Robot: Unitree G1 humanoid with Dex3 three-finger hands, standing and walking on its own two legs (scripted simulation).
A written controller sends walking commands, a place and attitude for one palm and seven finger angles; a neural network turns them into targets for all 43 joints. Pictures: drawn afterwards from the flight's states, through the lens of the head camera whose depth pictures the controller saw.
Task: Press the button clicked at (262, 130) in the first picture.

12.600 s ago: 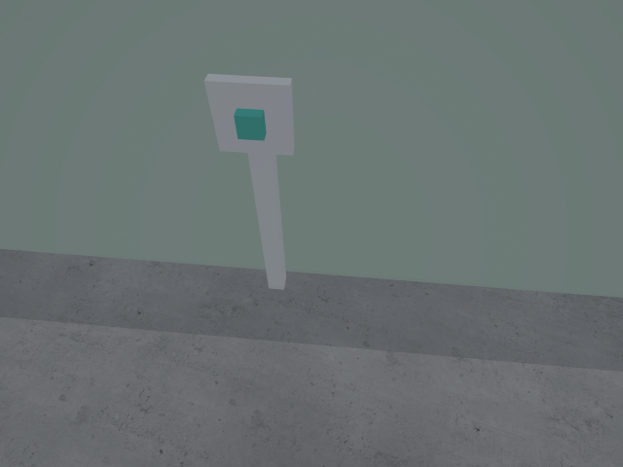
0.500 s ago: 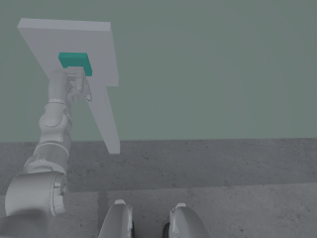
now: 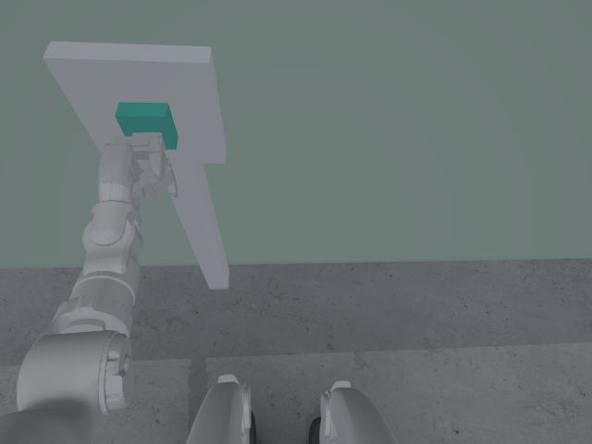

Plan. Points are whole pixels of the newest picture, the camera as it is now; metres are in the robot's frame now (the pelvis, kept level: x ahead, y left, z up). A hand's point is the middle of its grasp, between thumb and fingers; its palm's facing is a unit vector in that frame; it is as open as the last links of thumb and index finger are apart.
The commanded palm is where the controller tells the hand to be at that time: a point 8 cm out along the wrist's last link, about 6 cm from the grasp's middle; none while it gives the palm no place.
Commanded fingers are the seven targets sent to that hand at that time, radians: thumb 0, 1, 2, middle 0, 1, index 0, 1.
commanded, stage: pull the fist back off the button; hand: left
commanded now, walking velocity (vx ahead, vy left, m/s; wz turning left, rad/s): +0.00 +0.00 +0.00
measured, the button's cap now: (149, 123) +0.52 +0.19 +0.09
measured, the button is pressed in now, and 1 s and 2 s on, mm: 3 0 0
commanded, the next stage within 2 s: draw the hand back to the body in 0.74 s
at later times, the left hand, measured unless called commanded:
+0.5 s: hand (168, 209) +0.41 +0.16 +0.05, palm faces +0.02 -1.00 -0.03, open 3.1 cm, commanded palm +0.37 +0.20 +0.06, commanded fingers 0.00 0.90 0.90 -1.30 -1.50 -1.30 -1.50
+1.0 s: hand (157, 225) +0.37 +0.16 +0.08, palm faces -0.01 -1.00 -0.04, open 3.1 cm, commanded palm +0.33 +0.22 +0.09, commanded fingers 0.00 0.90 0.90 -1.30 -1.50 -1.30 -1.50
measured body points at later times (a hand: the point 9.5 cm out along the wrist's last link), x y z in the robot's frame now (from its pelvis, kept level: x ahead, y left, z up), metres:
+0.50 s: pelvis +0.04 +0.00 +0.02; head +0.13 +0.00 +0.46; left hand +0.40 +0.21 +0.06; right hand +0.16 -0.26 -0.09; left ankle +0.07 +0.10 -0.64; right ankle +0.04 -0.11 -0.64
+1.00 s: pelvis +0.04 -0.01 +0.03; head +0.10 -0.01 +0.47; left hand +0.36 +0.21 +0.09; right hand +0.18 -0.25 -0.08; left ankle +0.07 +0.10 -0.64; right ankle +0.03 -0.11 -0.64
